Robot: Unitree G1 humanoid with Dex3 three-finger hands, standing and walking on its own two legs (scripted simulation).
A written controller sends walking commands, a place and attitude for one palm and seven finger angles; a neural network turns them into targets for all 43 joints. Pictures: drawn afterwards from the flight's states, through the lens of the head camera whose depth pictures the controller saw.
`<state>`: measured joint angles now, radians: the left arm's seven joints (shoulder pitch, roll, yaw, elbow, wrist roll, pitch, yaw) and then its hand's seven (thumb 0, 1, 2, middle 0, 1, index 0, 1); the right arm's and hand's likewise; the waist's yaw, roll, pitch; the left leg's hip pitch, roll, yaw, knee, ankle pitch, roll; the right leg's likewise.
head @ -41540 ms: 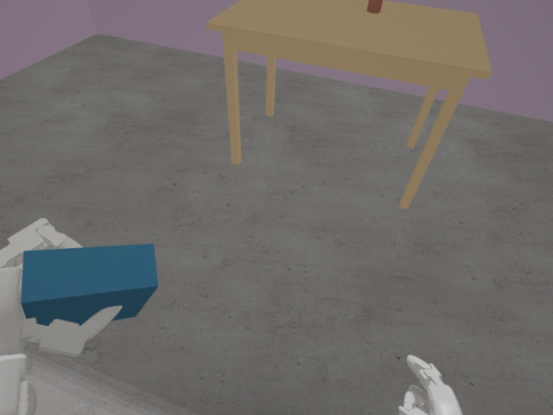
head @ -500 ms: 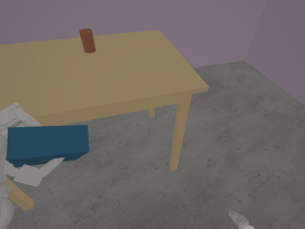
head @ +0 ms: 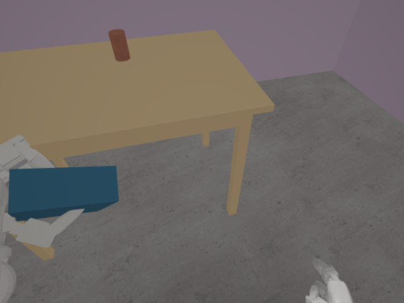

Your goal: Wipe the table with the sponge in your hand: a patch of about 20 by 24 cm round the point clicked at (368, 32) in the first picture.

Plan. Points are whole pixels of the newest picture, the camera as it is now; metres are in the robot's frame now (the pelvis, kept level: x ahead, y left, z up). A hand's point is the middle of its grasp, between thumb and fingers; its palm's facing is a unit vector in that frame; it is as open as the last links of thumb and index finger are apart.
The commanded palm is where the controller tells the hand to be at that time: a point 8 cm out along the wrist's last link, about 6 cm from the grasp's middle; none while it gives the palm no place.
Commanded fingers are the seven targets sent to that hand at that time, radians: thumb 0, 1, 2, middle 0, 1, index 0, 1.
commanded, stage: stand and wait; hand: left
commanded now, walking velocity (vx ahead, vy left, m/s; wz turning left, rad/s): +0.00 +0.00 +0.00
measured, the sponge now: (78, 193) +0.22 +0.19 +0.19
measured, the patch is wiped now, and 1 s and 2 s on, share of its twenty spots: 1.00 1.00 1.00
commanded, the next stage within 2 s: none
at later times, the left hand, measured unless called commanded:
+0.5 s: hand (30, 174) +0.24 +0.26 +0.21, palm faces +0.41 -0.83 -0.38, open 8.8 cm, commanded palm +0.19 +0.30 +0.22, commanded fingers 0.00 0.10 1.30 -1.20 -1.60 -1.20 -1.60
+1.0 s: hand (32, 169) +0.26 +0.27 +0.20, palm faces +0.39 -0.84 -0.37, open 8.8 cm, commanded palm +0.20 +0.31 +0.22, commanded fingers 0.00 0.10 1.30 -1.20 -1.60 -1.20 -1.60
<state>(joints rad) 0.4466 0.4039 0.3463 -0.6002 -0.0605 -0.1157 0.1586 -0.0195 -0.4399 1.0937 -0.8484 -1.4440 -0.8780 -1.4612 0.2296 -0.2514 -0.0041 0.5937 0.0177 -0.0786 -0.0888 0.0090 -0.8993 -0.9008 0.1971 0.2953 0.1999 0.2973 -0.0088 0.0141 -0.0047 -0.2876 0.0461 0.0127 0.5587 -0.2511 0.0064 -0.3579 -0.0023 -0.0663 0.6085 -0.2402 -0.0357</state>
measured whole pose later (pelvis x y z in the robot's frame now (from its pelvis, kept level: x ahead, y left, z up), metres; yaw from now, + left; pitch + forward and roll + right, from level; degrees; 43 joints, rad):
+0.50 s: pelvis +0.02 +0.03 +0.01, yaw -1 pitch -1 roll +0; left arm 0.43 0.38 0.36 -0.54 -0.06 -0.13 0.16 -0.02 -0.44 1.09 -0.85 -1.45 -0.88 -1.46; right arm 0.18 -0.20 0.03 0.61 0.02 -0.08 -0.06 0.01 -0.90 -0.90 0.20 0.30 0.20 0.30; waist 0.00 0.02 0.01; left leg -0.22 0.02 0.02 0.49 -0.25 -0.01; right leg -0.26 0.00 -0.04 0.46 -0.18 -0.01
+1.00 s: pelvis +0.03 +0.04 +0.01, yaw -1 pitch +0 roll -1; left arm 0.44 0.37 0.35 -0.55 -0.06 -0.12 0.16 -0.02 -0.44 1.09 -0.85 -1.45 -0.88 -1.46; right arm 0.18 -0.21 0.02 0.59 0.02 -0.05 -0.07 0.01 -0.90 -0.90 0.20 0.30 0.20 0.30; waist 0.00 0.02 0.01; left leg -0.21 0.02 0.03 0.47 -0.25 0.01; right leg -0.25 0.00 -0.03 0.42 -0.17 0.00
